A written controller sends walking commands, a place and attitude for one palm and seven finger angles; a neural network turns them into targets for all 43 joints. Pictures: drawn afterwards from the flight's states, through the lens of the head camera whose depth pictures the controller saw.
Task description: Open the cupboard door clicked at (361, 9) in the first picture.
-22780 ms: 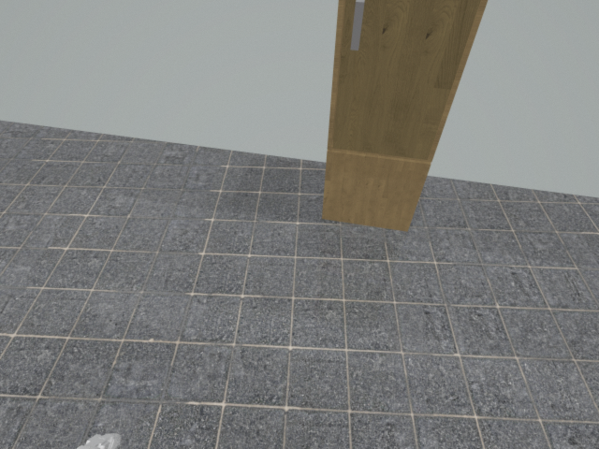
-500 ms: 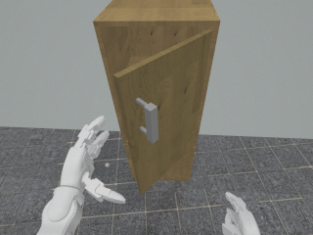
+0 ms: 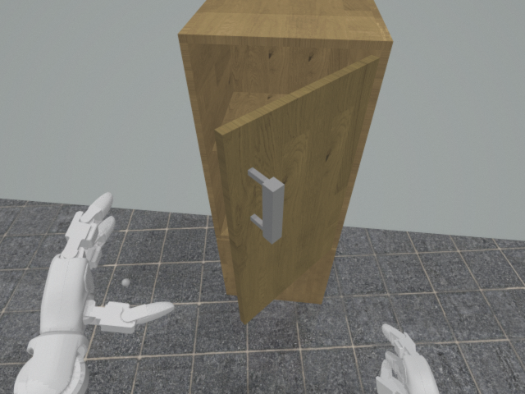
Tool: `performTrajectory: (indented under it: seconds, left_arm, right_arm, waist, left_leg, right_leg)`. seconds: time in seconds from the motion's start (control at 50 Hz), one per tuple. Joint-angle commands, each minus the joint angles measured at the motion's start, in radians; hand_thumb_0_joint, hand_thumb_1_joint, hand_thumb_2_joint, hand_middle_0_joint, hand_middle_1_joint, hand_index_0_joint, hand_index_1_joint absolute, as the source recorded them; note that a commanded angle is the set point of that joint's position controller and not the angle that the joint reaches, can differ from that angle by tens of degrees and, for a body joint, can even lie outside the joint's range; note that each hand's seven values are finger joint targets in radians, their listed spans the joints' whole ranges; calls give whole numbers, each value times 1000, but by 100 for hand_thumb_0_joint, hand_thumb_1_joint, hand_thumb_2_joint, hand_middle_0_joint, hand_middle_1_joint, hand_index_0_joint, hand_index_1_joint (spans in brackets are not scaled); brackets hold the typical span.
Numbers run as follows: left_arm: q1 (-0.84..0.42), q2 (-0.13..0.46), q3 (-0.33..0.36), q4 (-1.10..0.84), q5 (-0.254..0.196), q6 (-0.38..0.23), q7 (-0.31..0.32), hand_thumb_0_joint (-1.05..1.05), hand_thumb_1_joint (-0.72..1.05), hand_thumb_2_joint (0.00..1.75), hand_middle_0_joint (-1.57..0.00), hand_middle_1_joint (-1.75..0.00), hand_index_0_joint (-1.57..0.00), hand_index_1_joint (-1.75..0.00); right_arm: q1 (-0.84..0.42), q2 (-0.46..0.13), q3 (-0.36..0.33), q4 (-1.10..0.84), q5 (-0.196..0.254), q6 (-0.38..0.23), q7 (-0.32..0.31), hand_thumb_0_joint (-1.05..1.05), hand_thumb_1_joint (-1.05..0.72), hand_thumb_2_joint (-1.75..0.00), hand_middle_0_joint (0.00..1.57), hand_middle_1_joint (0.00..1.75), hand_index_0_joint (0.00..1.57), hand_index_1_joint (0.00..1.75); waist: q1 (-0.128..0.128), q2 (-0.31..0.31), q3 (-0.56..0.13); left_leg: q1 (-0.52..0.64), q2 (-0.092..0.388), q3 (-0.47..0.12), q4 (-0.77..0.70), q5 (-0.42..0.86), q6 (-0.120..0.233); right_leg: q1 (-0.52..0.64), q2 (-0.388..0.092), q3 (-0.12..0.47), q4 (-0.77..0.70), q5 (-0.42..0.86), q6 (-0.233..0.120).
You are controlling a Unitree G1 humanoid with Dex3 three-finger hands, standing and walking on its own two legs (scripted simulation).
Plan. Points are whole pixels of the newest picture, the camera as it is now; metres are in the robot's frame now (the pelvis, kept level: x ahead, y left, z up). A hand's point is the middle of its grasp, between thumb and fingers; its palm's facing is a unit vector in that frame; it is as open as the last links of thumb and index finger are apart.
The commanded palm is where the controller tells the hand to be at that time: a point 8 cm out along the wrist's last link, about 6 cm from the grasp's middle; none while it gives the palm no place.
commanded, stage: draw the hand back to the body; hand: left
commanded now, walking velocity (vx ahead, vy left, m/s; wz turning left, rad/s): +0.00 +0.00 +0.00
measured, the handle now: (263, 205) +0.37 +0.05 +0.10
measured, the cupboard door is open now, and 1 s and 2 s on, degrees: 49 49 49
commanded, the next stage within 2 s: step back with the hand held close in 0.82 s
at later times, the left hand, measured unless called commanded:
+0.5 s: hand (62, 261) +0.21 +0.27 +0.15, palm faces +0.46 -0.79 -0.40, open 8.5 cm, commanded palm +0.16 +0.30 +0.17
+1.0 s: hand (66, 262) +0.21 +0.26 +0.16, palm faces +0.45 -0.79 -0.40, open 7.4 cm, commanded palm +0.15 +0.30 +0.17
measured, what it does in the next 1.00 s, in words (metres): stands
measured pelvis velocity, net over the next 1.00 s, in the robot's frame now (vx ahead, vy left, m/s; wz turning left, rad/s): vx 0.01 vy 0.00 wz -0.01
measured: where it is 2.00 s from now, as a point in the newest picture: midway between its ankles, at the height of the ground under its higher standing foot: outside the picture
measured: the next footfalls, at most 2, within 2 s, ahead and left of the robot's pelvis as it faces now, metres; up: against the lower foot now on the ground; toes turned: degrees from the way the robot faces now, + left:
right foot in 1.92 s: -0.02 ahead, -0.12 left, +0.00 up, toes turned +3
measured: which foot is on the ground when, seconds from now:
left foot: down 0.00-1.00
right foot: down 0.00-1.00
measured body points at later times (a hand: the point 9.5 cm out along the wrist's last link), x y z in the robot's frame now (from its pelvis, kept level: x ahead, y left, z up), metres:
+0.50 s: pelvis +0.02 +0.01 +0.00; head +0.00 +0.00 +0.45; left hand +0.18 +0.31 +0.18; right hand +0.20 -0.21 -0.08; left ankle -0.02 +0.11 -0.74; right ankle +0.02 -0.12 -0.74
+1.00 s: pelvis +0.01 +0.00 +0.00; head -0.01 -0.02 +0.45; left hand +0.18 +0.30 +0.18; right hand +0.19 -0.22 -0.08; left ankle -0.02 +0.11 -0.74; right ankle +0.02 -0.12 -0.74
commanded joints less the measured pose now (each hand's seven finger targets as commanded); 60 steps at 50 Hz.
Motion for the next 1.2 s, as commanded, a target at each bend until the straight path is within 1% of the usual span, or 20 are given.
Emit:
performTrajectory:
  seconds: [0.0, 0.08, 0.22, 0.3, 0.42, 0.52, 0.56, 0.6, 0.68, 0.76, 0.88, 0.9, 0.92, 0.94, 0.96, 0.98, 1.0, 1.06, 1.14, 1.18]
  left_arm:
    - [-128, 159, 133, -208, 12, -90, 36, 0, 17, 58, -17, -30, -17, -30]
    - [-93, 158, 155, -239, 12, -100, 37, 0, 31, 64, -18, -30, -18, -30]
    - [-41, 199, 240, -221, 4, -100, 38, 0, 55, 75, -19, -30, -19, -30]
    - [-54, 226, 287, -187, -2, -94, 39, 0, 69, 81, -19, -30, -19, -30]
    - [-81, 254, 333, -214, -8, -99, 47, 0, 90, 90, -20, -30, -20, -30]
    - [-94, 220, 290, -197, -6, -93, 44, 0, 90, 90, -20, -30, -20, -30]
    - [-87, 227, 299, -199, -6, -91, 45, 0, 90, 90, -20, -30, -20, -30]
    - [-87, 253, 320, -206, -3, -91, 47, 0, 90, 90, -20, -30, -20, -30]
    - [-77, 244, 323, -198, -8, -90, 46, 0, 90, 90, -20, -30, -20, -30]
    - [-86, 242, 318, -214, -7, -93, 45, 0, 90, 90, -20, -30, -20, -30]
    - [-74, 236, 315, -207, -6, -95, 43, 0, 90, 90, -20, -30, -20, -30]
    - [-70, 248, 324, -197, -6, -93, 44, 0, 90, 90, -20, -30, -20, -30]
    - [-131, 284, 352, -277, -9, -104, 49, 0, 90, 90, -20, -30, -20, -30]
    - [-161, 398, 474, -278, -17, -141, 49, 0, 90, 90, -20, -30, -20, -30]
    - [-40, 300, 406, -176, -15, -136, 34, 0, 90, 90, -20, -30, -20, -30]
    - [9, 273, 379, -177, -13, -138, 27, 0, 90, 90, -20, -30, -20, -30]
    - [22, 266, 371, -193, -13, -146, 26, 0, 90, 90, -20, -30, -20, -30]
    - [65, 269, 364, -231, -12, -155, 34, 0, 90, 90, -20, -30, -20, -30]
    - [109, 306, 404, -271, -13, -154, 50, 0, 90, 90, -20, -30, -20, -30]
    - [112, 321, 420, -283, -12, -155, 56, 0, 90, 90, -20, -30, -20, -30]
  right_arm:
    - [-134, -93, -41, -143, -4, -45, -8, 0, -90, -90, 20, 30, 20, 30]
    - [-131, -93, -48, -141, -6, -41, -1, 0, -90, -90, 20, 30, 20, 30]
    - [-130, -99, -61, -134, -3, -22, 5, 0, -90, -90, 20, 30, 20, 30]
    - [-135, -102, -67, -126, 1, -9, 3, 0, -90, -90, 20, 30, 20, 30]
    - [-133, -103, -72, -123, 2, -12, 1, 0, -90, -90, 20, 30, 20, 30]
    - [-132, -109, -72, -120, 1, -16, 6, 0, -90, -90, 20, 30, 20, 30]
    - [-131, -110, -75, -121, 2, -14, 5, 0, -90, -90, 20, 30, 20, 30]
    - [-131, -112, -76, -117, 0, -15, 3, 0, -90, -90, 20, 30, 20, 30]
    - [-136, -103, -73, -122, 0, -13, 3, 0, -90, -90, 20, 30, 20, 30]
    - [-138, -101, -72, -122, 1, -14, 5, 0, -90, -90, 20, 30, 20, 30]
    - [-139, -102, -76, -121, 1, -20, 6, 0, -90, -90, 20, 30, 20, 30]
    - [-143, -105, -76, -118, 0, -21, 4, 0, -90, -90, 20, 30, 20, 30]
    - [-148, -104, -75, -126, 2, -25, 3, 0, -90, -90, 20, 30, 20, 30]
    - [-129, -132, -73, -165, 16, -1, 4, 0, -90, -90, 20, 30, 20, 30]
    - [-127, -113, -78, -151, 13, 18, 4, 0, -90, -90, 20, 30, 20, 30]
    - [-128, -120, -83, -161, 11, 29, 9, 0, -90, -90, 20, 30, 20, 30]
    - [-136, -123, -85, -164, 11, 34, 7, 0, -90, -90, 20, 30, 20, 30]
    - [-121, -134, -90, -177, 14, 45, 6, 0, -90, -90, 20, 30, 20, 30]
    - [-115, -133, -102, -201, 20, 63, -4, 0, -90, -90, 20, 30, 20, 30]
    - [-115, -133, -106, -211, 22, 70, -5, 0, -90, -90, 20, 30, 20, 30]
  waist:
    - [-8, 9, -69]
    - [-3, 12, -108]
    - [6, 1, -94]
    - [6, 10, -64]
    - [6, 37, -99]
    - [-2, 32, -69]
    - [2, 1, -88]
    - [5, 34, -96]
    - [7, 0, -91]
    - [4, 41, -91]
    - [3, 15, -91]
    - [6, 23, -81]
    - [8, 46, -126]
    - [-44, -13, -3]
    - [-46, -84, -7]
    - [-47, -96, -32]
    - [-47, -43, -45]
    - [-51, 11, -139]
    - [-47, -20, -211]
    - [-49, -41, -200]
  left_leg:
    - [-50, -3, -6, -134, 173, 7]
    - [-29, 0, -5, -140, 278, 0]
    - [-26, 8, -2, -137, 373, -7]
    - [-31, 7, 5, -140, 341, -7]
    - [-8, 8, 3, -140, 378, -10]
    - [-14, 6, 0, -149, 343, -8]
    - [-8, 7, 1, -144, 357, -5]
    - [-5, 4, 2, -139, 370, -8]
    - [-13, 4, 5, -142, 359, -6]
    - [-12, 4, 5, -144, 334, -8]
    - [-11, 4, 10, -142, 328, -4]
    - [-15, 3, 11, -140, 316, -3]
    - [-2, 1, 6, -139, 315, -4]
    - [-109, 17, -2, -113, 206, 17]
    - [-109, 14, -12, -92, 180, 21]
    - [-99, 12, -1, -73, 175, 21]
    - [-101, 11, 0, -69, 197, 21]
    - [-96, 27, 3, -57, 272, 17]
    - [-107, 43, -10, -43, 387, 13]
    - [-138, 45, -12, -34, 362, 13]
  right_leg:
    - [99, 11, 28, -91, 45, -22]
    - [144, 15, 22, -73, 144, -21]
    - [156, 18, 23, -71, 212, -20]
    - [142, 20, 25, -87, 190, -21]
    - [154, 19, 24, -84, 210, -19]
    - [136, 20, 20, -93, 181, -17]
    - [145, 23, 20, -89, 194, -16]
    - [152, 21, 25, -88, 208, -20]
    - [154, 21, 23, -90, 211, -17]
    - [151, 21, 28, -95, 189, -19]
    - [146, 21, 27, -96, 191, -16]
    - [142, 20, 29, -101, 184, -18]
    - [162, 17, 33, -96, 187, -17]
    - [33, -19, 101, -139, 209, -15]
    - [11, -39, 102, -145, 200, -16]
    - [-7, -51, 111, -150, 188, -16]
    - [-8, -57, 103, -140, 215, -19]
    - [20, -61, 95, -83, 283, -15]
    - [57, -57, 77, -7, 386, -8]
    - [42, -63, 88, 4, 379, -7]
